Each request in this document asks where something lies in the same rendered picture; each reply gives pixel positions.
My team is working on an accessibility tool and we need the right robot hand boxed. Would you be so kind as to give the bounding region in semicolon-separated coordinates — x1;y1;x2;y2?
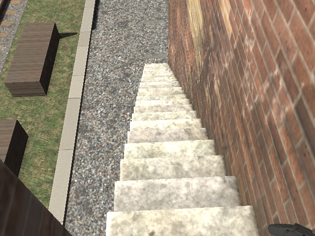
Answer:
268;223;315;236

